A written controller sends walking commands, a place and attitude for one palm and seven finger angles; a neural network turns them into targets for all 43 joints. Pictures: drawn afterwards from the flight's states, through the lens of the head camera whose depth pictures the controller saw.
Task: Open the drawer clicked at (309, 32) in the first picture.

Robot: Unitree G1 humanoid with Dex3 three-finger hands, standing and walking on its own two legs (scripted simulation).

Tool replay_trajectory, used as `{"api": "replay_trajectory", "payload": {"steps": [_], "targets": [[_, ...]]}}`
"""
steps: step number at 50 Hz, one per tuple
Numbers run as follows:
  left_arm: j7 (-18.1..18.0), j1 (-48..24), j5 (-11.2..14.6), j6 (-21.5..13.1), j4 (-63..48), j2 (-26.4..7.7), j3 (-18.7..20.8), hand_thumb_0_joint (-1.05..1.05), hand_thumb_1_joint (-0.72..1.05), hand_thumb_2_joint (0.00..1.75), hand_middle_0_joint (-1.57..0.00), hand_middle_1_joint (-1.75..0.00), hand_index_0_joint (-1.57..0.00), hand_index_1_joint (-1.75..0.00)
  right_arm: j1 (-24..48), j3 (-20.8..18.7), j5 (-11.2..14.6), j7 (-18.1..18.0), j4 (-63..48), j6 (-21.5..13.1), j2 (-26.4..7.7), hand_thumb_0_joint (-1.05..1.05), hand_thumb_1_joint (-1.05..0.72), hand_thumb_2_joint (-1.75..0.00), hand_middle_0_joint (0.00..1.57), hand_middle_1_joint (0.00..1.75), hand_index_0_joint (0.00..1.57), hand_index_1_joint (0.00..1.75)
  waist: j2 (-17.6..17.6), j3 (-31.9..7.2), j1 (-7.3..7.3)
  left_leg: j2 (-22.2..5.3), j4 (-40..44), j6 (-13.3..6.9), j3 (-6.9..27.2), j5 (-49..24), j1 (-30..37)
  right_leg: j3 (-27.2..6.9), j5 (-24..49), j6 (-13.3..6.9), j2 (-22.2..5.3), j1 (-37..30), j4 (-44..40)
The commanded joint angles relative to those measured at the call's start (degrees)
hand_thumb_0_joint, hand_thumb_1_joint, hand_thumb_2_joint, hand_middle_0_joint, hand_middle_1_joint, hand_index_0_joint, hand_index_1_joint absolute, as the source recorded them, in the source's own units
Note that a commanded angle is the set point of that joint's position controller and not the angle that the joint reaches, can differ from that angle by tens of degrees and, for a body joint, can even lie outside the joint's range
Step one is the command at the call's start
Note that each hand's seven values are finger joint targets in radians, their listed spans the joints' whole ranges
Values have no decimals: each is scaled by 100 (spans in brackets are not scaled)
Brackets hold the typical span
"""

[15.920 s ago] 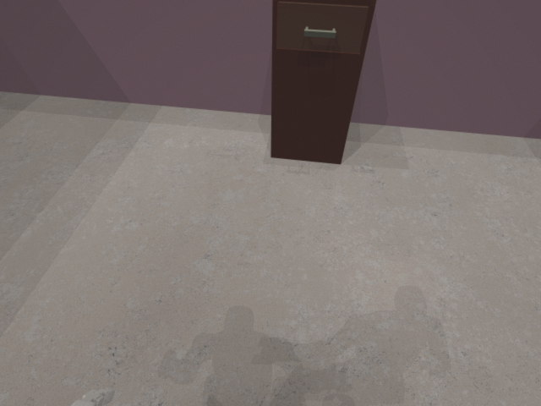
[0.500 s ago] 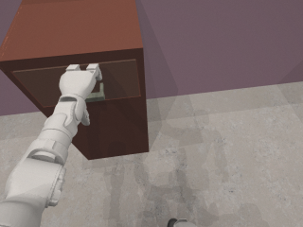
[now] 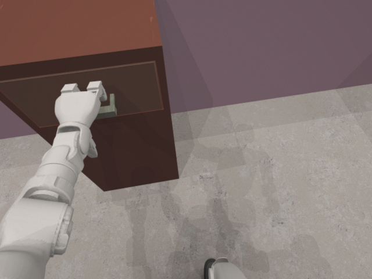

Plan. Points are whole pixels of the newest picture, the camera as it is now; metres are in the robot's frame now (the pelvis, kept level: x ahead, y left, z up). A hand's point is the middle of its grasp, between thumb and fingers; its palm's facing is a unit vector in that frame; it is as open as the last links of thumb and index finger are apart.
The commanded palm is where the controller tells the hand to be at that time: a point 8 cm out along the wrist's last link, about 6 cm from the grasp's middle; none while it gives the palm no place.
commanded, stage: lower the fingers behind the handle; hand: left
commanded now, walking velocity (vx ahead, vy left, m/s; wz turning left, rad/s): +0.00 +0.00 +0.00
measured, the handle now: (90, 107) +0.53 +0.23 -0.01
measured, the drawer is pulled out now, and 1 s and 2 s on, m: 0.00 0.00 0.00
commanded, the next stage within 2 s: close the thumb around the handle in 1.04 s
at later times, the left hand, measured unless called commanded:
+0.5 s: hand (94, 125) +0.49 +0.22 -0.03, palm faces -0.07 -0.01 -1.00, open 13.8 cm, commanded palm +0.47 +0.23 +0.03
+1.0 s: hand (92, 126) +0.49 +0.23 -0.03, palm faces -0.07 -0.01 -1.00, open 13.8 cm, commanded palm +0.47 +0.22 +0.02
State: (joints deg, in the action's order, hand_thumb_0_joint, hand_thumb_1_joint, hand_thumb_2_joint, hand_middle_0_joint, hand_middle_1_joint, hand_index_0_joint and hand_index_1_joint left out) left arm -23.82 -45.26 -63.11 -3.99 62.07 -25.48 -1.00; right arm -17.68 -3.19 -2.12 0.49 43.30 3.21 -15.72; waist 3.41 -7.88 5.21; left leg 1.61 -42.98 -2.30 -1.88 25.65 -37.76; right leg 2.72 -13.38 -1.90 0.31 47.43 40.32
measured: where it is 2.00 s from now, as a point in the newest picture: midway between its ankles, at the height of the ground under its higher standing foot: outside the picture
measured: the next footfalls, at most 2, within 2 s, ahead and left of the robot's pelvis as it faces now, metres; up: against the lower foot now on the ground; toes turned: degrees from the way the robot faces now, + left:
none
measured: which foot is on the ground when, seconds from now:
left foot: down 0.00-1.00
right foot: down 0.00-1.00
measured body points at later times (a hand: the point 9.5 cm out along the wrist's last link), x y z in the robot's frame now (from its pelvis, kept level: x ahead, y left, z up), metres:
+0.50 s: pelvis -0.01 +0.01 -0.02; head +0.13 -0.01 +0.41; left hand +0.49 +0.22 +0.03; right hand -0.01 -0.27 -0.16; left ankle -0.07 +0.09 -0.71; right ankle +0.05 -0.10 -0.71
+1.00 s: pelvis -0.01 +0.01 -0.03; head +0.13 +0.00 +0.40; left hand +0.49 +0.23 +0.02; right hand +0.01 -0.26 -0.16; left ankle -0.07 +0.09 -0.71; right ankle +0.05 -0.10 -0.71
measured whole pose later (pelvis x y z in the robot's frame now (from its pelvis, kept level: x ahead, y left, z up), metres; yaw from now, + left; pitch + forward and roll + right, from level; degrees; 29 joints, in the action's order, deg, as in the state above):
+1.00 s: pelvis -0.01 +0.01 -0.03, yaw +0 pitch +26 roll -1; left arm -24.4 -51.4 -62.6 -0.2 68.0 -27.0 -0.7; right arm -17.4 -1.9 -2.8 1.9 42.7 1.5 -15.6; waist 4.0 -9.1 7.8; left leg 1.8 -54.6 -3.3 -1.6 30.0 -50.4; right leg 3.1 -16.2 -1.0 -0.2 59.1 49.5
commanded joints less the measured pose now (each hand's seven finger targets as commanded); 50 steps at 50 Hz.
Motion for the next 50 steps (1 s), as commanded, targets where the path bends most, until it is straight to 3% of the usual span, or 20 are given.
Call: {"api": "replay_trajectory", "payload": {"steps": [1,6,11,14,17,19,21,24,29,30,33,35,37,38,39,42,44,45,46,50], "targets": [[-532,-2592,-8,212,-908,-1420,358,0,-50,30,-30,-120,-30,-120,-645,-253,-29,39,-335,-124,-831,0,-90,-90,20,30,20,30,39,-2612,99,95,260,118,213,-2464,35,-248,1621,-7,85,-2366,121],[-496,-3018,54,358,-789,-1449,290,0,-50,30,-30,-120,-30,-120,-709,-260,-22,25,-287,-136,-884,0,-90,-90,20,30,20,30,-146,-2785,287,86,180,78,254,-2243,-43,-269,1556,42,79,-2363,143],[-369,-2950,60,337,-476,-1619,347,0,-50,30,-30,-120,-30,-120,-743,-210,-35,-5,-221,-168,-930,0,-90,-90,20,30,20,30,-137,-2686,303,105,64,46,264,-1927,-284,-291,1294,47,68,-2152,225],[-356,-3083,9,308,-371,-1470,219,0,-50,30,-30,-120,-30,-120,-757,-197,-47,-5,-225,-217,-920,0,-90,-90,20,30,20,30,7,-2542,364,95,-12,63,288,-1885,-349,-267,1174,24,67,-1850,281],[-343,-2915,38,277,-355,-1677,377,0,-50,30,-30,-120,-30,-120,-831,-171,-78,20,-248,-224,-942,0,-90,-90,20,30,20,30,93,-2827,271,90,-167,73,278,-2086,-418,-281,1361,21,76,-1898,462],[-327,-2672,64,261,-318,-1711,494,0,-50,30,-30,-120,-30,-120,-849,-189,-87,42,-269,-214,-950,0,-90,-90,20,30,20,30,-64,-2947,217,89,-257,76,286,-2313,-483,-276,1578,18,85,-1979,546],[-322,-2650,67,276,-278,-1434,267,0,-50,30,-30,-120,-30,-120,-886,-187,-70,65,-285,-224,-930,0,-90,-90,20,30,20,30,-2,-2777,280,65,-281,82,297,-2178,-550,-248,1444,27,94,-1775,559],[-358,-2704,66,231,-411,-1741,524,0,-50,30,-30,-120,-30,-120,-898,-202,-79,78,-271,-225,-983,0,-90,-90,20,30,20,30,-188,-2897,272,63,-387,50,304,-2136,-702,-289,1491,28,100,-1843,642],[-436,-2772,8,100,-768,-1851,625,0,-50,30,-30,-120,-30,-120,-962,-231,-118,103,-224,-239,-962,0,-90,-90,20,30,20,30,137,-3245,225,38,-546,107,361,-2537,-547,-273,1679,13,86,-1733,821],[-460,-2768,2,80,-796,-1701,514,0,-50,30,-30,-120,-30,-120,-992,-244,-127,117,-207,-248,-945,0,-90,-90,20,30,20,30,288,-3216,258,20,-578,127,375,-2619,-462,-251,1656,18,85,-1600,833],[-503,-2590,21,294,-344,-1567,424,0,-50,30,-30,-120,-30,-120,-976,-220,-103,140,-138,-212,-982,0,-90,-90,20,30,20,30,48,-2741,329,7,-571,136,388,-2331,-674,-188,1351,21,113,-1331,808],[-534,-2934,15,335,-448,-1638,404,0,-50,30,-30,-120,-30,-120,-977,-223,-94,132,-146,-219,-993,0,-90,-90,20,30,20,30,85,-2856,403,21,-567,117,388,-2187,-659,-196,1271,33,103,-1336,784],[-528,-2991,39,405,-438,-1511,326,0,-50,30,-30,-120,-30,-120,-1021,-228,-92,145,-141,-221,-972,0,-90,-90,20,30,20,30,178,-3006,397,22,-545,146,421,-2337,-480,-161,1322,26,102,-1361,787],[-498,-2882,63,451,-396,-1683,456,0,-50,30,-30,-120,-30,-120,-1008,-208,-85,152,-139,-200,-995,0,-90,-90,20,30,20,30,165,-3061,325,32,-546,158,414,-2365,-488,-171,1350,25,108,-1451,805],[-459,-2950,86,463,-411,-1664,432,0,-50,30,-30,-120,-30,-120,-999,-205,-84,144,-150,-186,-1000,0,-90,-90,20,30,20,30,145,-3110,359,21,-565,175,452,-2509,-437,-157,1420,17,115,-1425,834],[-363,-2912,89,527,-189,-1453,213,0,-50,30,-30,-120,-30,-120,-977,-177,-56,123,-173,-184,-963,0,-90,-90,20,30,20,30,26,-2660,443,36,-491,118,396,-2109,-629,-160,1212,42,115,-1364,707],[-334,-3057,89,466,-333,-1573,302,0,-50,30,-30,-120,-30,-120,-976,-169,-65,101,-203,-196,-979,0,-90,-90,20,30,20,30,11,-2790,440,29,-511,111,430,-2189,-601,-170,1272,33,110,-1398,747],[-314,-2978,75,427,-412,-1724,401,0,-50,30,-30,-120,-30,-120,-993,-164,-64,97,-216,-191,-988,0,-90,-90,20,30,20,30,100,-2895,358,32,-508,127,433,-2250,-543,-182,1306,35,98,-1462,768],[-289,-2910,78,399,-409,-1534,275,0,-50,30,-30,-120,-30,-120,-999,-179,-70,94,-246,-199,-957,0,-90,-90,20,30,20,30,107,-2948,389,36,-523,119,420,-2287,-505,-182,1351,35,109,-1467,764],[-276,-2916,50,251,-613,-1450,246,0,-50,30,-30,-120,-30,-120,-1028,-198,-74,89,-267,-216,-930,0,-90,-90,20,30,20,30,248,-2988,356,-1,-555,171,470,-2490,-340,-157,1355,24,109,-1331,804]]}}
